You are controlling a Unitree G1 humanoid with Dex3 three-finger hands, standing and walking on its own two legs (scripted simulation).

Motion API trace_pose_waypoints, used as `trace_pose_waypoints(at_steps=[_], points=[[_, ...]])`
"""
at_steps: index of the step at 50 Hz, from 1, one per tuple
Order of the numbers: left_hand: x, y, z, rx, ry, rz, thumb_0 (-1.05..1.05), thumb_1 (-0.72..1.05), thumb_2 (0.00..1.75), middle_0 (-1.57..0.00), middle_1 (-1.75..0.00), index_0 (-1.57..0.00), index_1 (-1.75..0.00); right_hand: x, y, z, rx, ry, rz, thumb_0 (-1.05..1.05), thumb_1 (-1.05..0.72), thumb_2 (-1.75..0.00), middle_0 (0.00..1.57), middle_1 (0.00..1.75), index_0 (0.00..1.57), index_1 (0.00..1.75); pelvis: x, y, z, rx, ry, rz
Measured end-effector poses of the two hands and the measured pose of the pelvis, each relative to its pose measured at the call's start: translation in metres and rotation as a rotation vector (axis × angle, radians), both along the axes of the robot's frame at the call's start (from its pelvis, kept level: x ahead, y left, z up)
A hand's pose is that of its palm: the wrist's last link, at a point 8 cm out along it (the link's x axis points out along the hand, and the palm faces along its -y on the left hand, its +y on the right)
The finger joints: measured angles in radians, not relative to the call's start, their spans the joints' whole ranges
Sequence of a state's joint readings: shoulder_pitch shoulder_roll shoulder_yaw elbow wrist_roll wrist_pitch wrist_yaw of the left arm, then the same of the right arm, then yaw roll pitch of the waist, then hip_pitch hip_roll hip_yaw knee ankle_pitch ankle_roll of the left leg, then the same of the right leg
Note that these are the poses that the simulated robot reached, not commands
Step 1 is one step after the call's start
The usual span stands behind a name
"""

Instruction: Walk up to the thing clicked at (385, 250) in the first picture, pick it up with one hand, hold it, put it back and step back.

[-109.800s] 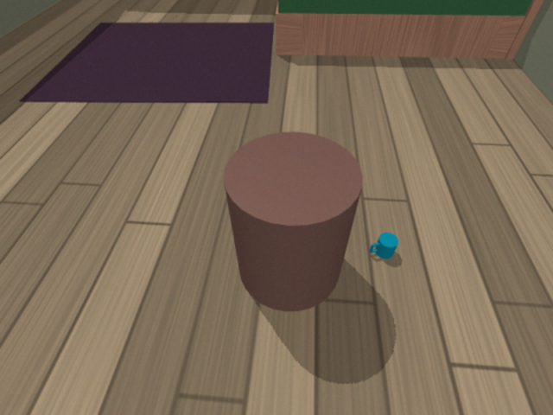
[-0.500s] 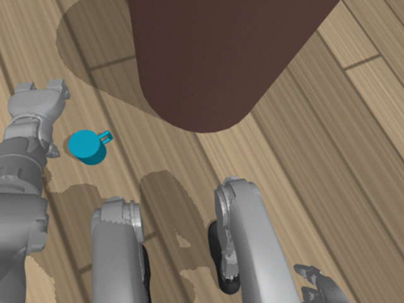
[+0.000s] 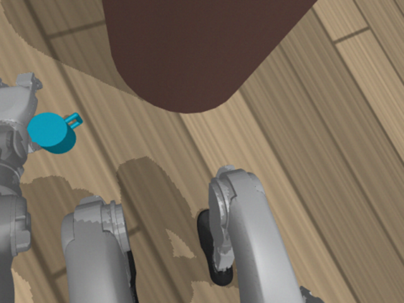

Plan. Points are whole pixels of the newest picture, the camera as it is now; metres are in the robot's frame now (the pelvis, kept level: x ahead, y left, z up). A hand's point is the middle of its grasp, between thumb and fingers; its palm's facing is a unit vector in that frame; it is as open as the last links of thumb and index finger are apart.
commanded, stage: home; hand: left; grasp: from above
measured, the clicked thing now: (59, 130) +0.50 +0.24 -0.29
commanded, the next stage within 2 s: none
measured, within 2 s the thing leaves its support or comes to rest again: neither
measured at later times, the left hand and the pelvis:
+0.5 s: hand out of the picture +0.34 +0.24 +0.05, palm faces -0.21 -0.77 -0.61, open 7.5 cm; pelvis +0.01 +0.00 +0.16, yaw +4 degrees
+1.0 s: hand out of the picture +0.26 +0.20 +0.26, palm faces +0.16 -0.96 -0.22, open 7.4 cm; pelvis +0.06 -0.01 +0.33, yaw +7 degrees
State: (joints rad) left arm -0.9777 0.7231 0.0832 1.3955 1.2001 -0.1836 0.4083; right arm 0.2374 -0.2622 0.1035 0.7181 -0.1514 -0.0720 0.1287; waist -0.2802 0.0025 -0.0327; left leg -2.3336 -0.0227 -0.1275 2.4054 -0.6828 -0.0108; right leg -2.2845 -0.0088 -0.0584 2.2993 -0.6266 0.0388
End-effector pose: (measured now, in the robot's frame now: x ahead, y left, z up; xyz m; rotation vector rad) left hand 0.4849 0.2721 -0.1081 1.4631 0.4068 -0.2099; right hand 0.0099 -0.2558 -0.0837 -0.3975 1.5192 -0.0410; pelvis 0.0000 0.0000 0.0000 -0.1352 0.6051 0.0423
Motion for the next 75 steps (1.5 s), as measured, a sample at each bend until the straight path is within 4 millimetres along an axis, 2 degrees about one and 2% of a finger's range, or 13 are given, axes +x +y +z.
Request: trace_pose_waypoints(at_steps=[5,11,15,21,28,33,41,48,54,59,66,75], points=[[-0.006,0.007,0.025,-0.08,-0.045,0.132,0.0,-0.15,0.91,-0.24,-0.68,-0.22,-0.7,0.017,0.008,0.002,0.045,-0.034,-0.039,0.0,-0.89,-0.9,0.21,0.3,0.2,0.3,0.006,0.002,0.014,0.002,0.027,0.005],[-0.032,0.014,0.081,-0.211,-0.006,0.262,0.0,0.17,0.95,-0.25,-0.59,-0.23,-0.61,0.055,0.006,0.029,0.076,-0.138,-0.063,0.0,-0.89,-0.9,0.21,0.3,0.2,0.3,0.01,0.004,0.054,0.008,0.042,0.014],[-0.062,0.015,0.12,-0.324,0.042,0.319,0.0,0.41,0.99,-0.26,-0.54,-0.24,-0.55,0.089,-0.001,0.06,0.074,-0.23,-0.041,0.0,-0.89,-0.9,0.21,0.3,0.2,0.3,0.01,0.004,0.087,0.02,0.032,0.018],[-0.118,0.009,0.169,-0.529,0.075,0.41,0.0,0.72,0.98,-0.24,-0.42,-0.23,-0.44,0.142,-0.007,0.113,0.055,-0.38,0.019,0.0,-0.9,-0.9,0.21,0.3,0.2,0.3,0.009,0.001,0.133,0.036,-0.005,0.029],[-0.17,0.0,0.219,-0.708,0.054,0.551,0.0,0.85,0.92,-0.22,-0.34,-0.22,-0.34,0.196,0.004,0.171,0.062,-0.566,0.067,0.01,-0.9,-0.9,0.2,0.3,0.2,0.3,0.011,-0.003,0.179,0.053,-0.06,0.043],[-0.197,-0.009,0.255,-0.831,0.065,0.678,0.01,0.88,0.91,-0.22,-0.31,-0.21,-0.32,0.22,0.02,0.21,0.094,-0.665,0.068,0.01,-0.9,-0.9,0.21,0.3,0.2,0.3,0.017,-0.005,0.213,0.067,-0.102,0.051],[-0.227,-0.022,0.319,-0.98,0.094,0.848,0.01,0.9,0.9,-0.21,-0.3,-0.21,-0.31,0.229,0.039,0.273,0.125,-0.737,0.041,0.01,-0.9,-0.9,0.21,0.3,0.2,0.3,0.034,-0.007,0.273,0.081,-0.179,0.059],[-0.243,-0.027,0.376,-1.056,0.099,0.931,0.01,0.9,0.9,-0.21,-0.3,-0.2,-0.3,0.223,0.038,0.328,0.085,-0.767,0.006,0.01,-0.9,-0.9,0.21,0.3,0.2,0.3,0.054,-0.006,0.323,0.09,-0.253,0.071],[-0.257,-0.027,0.423,-1.074,0.088,0.943,0.01,0.91,0.9,-0.21,-0.3,-0.2,-0.3,0.223,0.032,0.369,0.043,-0.813,-0.014,0.01,-0.9,-0.9,0.21,0.3,0.2,0.3,0.071,-0.003,0.356,0.098,-0.32,0.079],[-0.271,-0.026,0.456,-1.079,0.07,0.936,0.01,0.91,0.9,-0.21,-0.3,-0.2,-0.3,0.231,0.03,0.394,0.028,-0.876,-0.017,0.01,-0.9,-0.9,0.21,0.3,0.2,0.3,0.082,0.001,0.374,0.103,-0.366,0.085],[-0.284,-0.022,0.476,-1.086,0.06,0.937,0.01,0.91,0.9,-0.2,-0.3,-0.2,-0.3,0.253,0.039,0.413,0.049,-0.961,0.013,0.01,-0.9,-0.9,0.21,0.3,0.2,0.3,0.089,0.005,0.384,0.109,-0.403,0.092],[-0.288,-0.021,0.472,-1.096,0.073,0.946,0.01,0.91,0.9,-0.2,-0.3,-0.2,-0.3,0.268,0.05,0.42,0.078,-1.0,0.064,0.01,-0.9,-0.9,0.21,0.3,0.2,0.3,0.088,0.005,0.384,0.113,-0.421,0.099]])
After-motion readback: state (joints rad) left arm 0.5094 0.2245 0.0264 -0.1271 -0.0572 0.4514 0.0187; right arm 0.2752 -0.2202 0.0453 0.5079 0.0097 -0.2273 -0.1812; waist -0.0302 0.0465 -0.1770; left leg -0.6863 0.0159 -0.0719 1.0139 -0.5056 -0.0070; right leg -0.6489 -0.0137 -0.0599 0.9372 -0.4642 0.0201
